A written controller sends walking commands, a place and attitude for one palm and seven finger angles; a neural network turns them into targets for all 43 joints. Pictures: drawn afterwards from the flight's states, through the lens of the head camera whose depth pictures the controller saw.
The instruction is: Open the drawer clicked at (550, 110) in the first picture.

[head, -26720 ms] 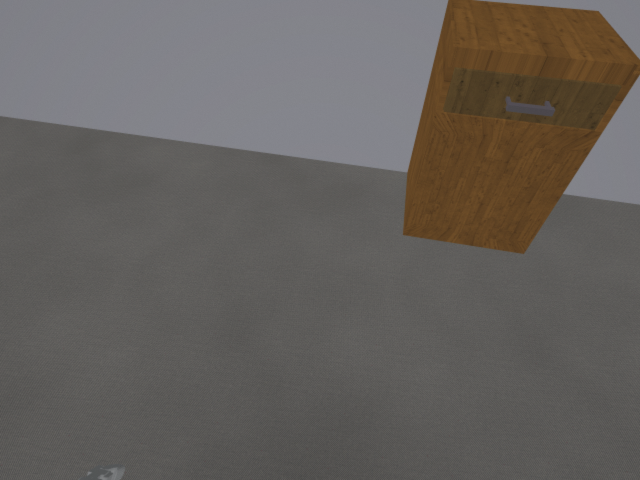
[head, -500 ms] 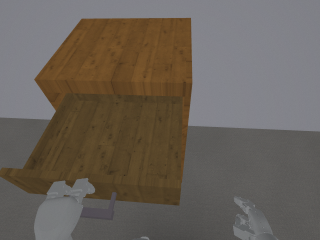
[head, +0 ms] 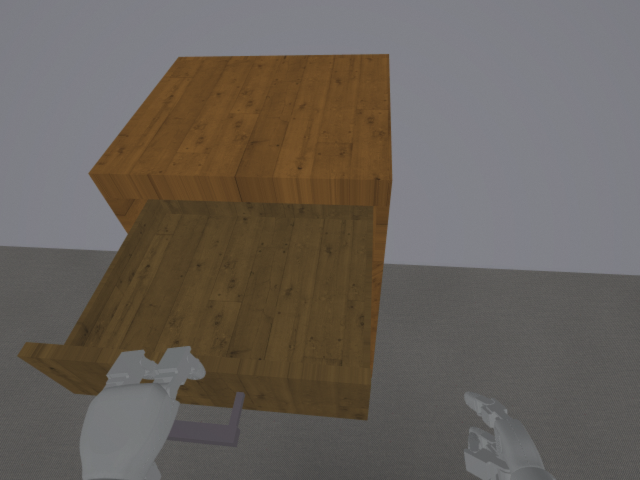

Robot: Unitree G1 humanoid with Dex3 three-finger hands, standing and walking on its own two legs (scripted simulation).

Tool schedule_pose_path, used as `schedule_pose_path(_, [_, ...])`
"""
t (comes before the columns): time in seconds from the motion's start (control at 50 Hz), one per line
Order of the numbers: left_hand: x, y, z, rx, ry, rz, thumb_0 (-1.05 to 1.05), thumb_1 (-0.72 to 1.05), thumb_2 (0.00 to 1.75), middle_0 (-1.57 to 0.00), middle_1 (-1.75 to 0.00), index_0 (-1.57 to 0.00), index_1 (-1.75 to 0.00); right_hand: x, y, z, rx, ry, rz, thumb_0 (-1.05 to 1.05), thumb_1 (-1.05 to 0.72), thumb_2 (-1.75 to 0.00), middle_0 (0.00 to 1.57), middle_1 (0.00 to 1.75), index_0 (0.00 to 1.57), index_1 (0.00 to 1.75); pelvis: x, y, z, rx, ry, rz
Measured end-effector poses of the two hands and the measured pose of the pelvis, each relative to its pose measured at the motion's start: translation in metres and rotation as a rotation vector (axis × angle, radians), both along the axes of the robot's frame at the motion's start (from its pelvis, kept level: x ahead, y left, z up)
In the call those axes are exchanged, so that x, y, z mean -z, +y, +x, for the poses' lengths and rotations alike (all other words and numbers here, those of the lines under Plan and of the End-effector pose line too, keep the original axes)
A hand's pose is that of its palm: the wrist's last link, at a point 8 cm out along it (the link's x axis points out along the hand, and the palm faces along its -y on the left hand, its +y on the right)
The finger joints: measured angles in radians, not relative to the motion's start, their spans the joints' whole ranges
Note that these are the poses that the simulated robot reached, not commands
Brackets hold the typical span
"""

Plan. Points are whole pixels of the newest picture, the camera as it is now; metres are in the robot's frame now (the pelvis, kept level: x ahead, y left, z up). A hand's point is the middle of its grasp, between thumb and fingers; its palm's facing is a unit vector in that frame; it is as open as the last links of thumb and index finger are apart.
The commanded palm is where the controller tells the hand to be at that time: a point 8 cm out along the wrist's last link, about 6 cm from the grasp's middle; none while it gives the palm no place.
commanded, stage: lift the hand off the handle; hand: left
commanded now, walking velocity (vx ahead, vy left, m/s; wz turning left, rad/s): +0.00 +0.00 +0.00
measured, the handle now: (193, 414) +0.21 +0.21 -0.06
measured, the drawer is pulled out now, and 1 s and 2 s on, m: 0.30 0.30 0.30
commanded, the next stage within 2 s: draw the hand back to the body in 0.90 s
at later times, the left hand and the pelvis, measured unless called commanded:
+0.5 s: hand (147, 410) +0.18 +0.21 +0.06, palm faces +0.02 -0.14 -0.99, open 13.8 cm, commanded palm +0.16 +0.21 +0.12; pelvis +0.00 -0.02 +0.02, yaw +0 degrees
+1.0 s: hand (138, 397) +0.18 +0.21 +0.08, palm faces +0.00 -0.18 -0.98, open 13.8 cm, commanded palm +0.16 +0.21 +0.14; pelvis +0.02 -0.01 +0.03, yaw +0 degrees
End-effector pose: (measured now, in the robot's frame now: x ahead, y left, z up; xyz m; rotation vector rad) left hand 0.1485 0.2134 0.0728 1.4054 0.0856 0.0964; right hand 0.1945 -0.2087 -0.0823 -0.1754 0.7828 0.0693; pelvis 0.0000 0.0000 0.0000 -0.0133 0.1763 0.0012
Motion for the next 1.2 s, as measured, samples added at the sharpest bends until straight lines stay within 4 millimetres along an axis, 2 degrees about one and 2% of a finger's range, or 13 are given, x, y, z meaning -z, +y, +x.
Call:
schedule_pose_path(0.2, [-0.016, -0.003, 0.004, -0.023, -0.014, 0.013, 0.00, -0.49, 0.31, -0.32, -1.20, -0.33, -1.21, -0.008, -0.001, 0.002, 0.002, -0.020, 0.030, 0.01, -0.90, -0.90, 0.20, 0.30, 0.20, 0.30, -0.007, -0.006, 0.000, 0.005, -0.031, 0.008])
schedule_pose_path(0.5, [-0.042, 0.000, 0.007, -0.021, 0.004, 0.017, 0.00, -0.49, 0.30, -0.32, -1.20, -0.32, -1.20, -0.022, -0.020, 0.008, 0.011, -0.025, -0.007, 0.01, -0.90, -0.90, 0.20, 0.30, 0.20, 0.30, -0.021, -0.017, 0.004, 0.003, -0.069, 0.011])
schedule_pose_path(0.66, [-0.052, 0.004, 0.009, -0.019, 0.013, 0.021, 0.00, -0.49, 0.31, -0.32, -1.20, -0.32, -1.20, -0.025, -0.024, 0.013, 0.015, -0.018, -0.015, 0.01, -0.90, -0.90, 0.20, 0.30, 0.20, 0.30, -0.025, -0.018, 0.008, 0.003, -0.076, 0.011])
schedule_pose_path(0.86, [-0.065, 0.010, 0.015, -0.023, 0.004, 0.010, 0.00, -0.49, 0.30, -0.32, -1.20, -0.32, -1.20, -0.029, -0.015, 0.022, 0.004, -0.017, -0.011, 0.01, -0.90, -0.90, 0.20, 0.30, 0.20, 0.30, -0.029, -0.013, 0.012, -0.001, -0.083, 0.007])
schedule_pose_path(1.06, [-0.063, 0.007, 0.011, 0.004, 0.015, -0.013, 0.00, -0.49, 0.31, -0.32, -1.20, -0.32, -1.20, -0.033, -0.001, 0.028, -0.017, -0.032, 0.005, 0.01, -0.90, -0.90, 0.20, 0.30, 0.20, 0.30, -0.029, -0.005, 0.016, 0.011, -0.075, 0.003])
schedule_pose_path(1.2, [-0.075, 0.024, 0.010, -0.028, -0.022, 0.027, 0.00, -0.49, 0.30, -0.32, -1.20, -0.32, -1.20, -0.033, 0.008, 0.029, -0.025, -0.027, 0.006, 0.01, -0.90, -0.90, 0.20, 0.30, 0.20, 0.30, -0.029, 0.002, 0.015, 0.006, -0.087, -0.003])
